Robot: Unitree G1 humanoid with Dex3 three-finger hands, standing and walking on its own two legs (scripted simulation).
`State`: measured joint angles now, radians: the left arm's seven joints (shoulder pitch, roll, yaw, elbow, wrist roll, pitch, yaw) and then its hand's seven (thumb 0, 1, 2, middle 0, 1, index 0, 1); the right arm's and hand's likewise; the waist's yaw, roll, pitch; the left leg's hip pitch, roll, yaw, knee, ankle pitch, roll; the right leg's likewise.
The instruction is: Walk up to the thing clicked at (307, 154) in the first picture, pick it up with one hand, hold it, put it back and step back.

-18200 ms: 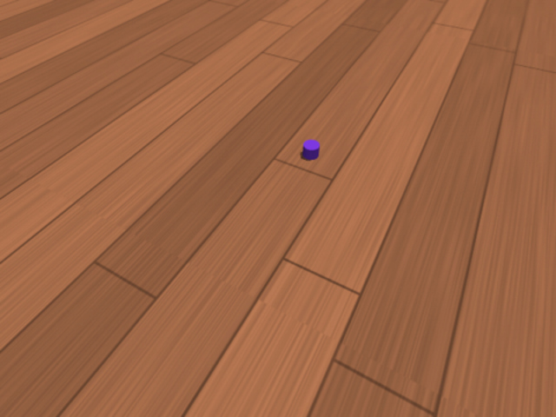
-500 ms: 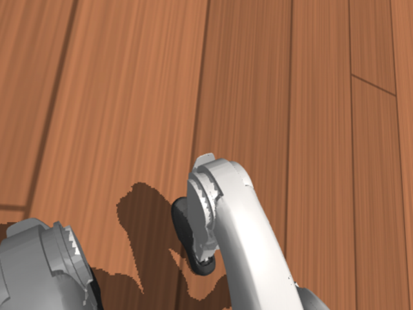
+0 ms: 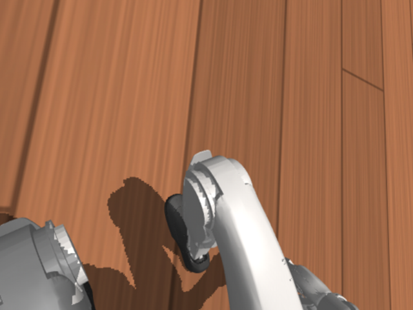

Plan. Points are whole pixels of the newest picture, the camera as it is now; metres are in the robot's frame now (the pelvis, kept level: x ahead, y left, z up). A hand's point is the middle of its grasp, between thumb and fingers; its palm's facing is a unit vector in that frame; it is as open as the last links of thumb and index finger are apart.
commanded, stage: rest palm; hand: left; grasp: from above
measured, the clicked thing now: out of the picture +0.48 +0.35 -0.27
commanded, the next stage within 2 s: close in 0.36 s
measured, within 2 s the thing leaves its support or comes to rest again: neither
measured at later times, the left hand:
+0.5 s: hand out of the picture +0.46 +0.33 -0.25, palm faces -0.44 -0.16 -0.88, open 13.4 cm
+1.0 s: hand out of the picture +0.46 +0.34 -0.25, palm faces -0.45 -0.15 -0.88, open 12.4 cm
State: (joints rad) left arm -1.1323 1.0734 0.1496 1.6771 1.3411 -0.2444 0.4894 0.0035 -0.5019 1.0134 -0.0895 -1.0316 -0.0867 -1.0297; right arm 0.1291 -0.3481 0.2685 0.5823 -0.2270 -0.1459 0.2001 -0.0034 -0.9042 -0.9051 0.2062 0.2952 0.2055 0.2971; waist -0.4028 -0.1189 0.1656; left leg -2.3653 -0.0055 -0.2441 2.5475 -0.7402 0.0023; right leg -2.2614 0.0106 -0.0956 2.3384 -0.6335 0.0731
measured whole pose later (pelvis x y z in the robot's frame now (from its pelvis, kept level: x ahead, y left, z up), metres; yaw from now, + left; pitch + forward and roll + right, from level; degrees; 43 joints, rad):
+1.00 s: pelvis +0.00 +0.00 +0.00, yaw -1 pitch +29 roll -17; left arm -1.15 1.13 0.10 1.74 1.33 -0.26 0.54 0.00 -0.27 0.88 -0.17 -1.09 -0.23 -1.05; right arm 0.11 -0.36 0.33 0.58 -0.25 -0.17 0.22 0.00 -0.90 -0.90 0.21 0.29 0.20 0.30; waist -0.42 -0.14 0.20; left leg -2.36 0.00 -0.27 2.56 -0.74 0.01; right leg -2.24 0.02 -0.12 2.33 -0.62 0.08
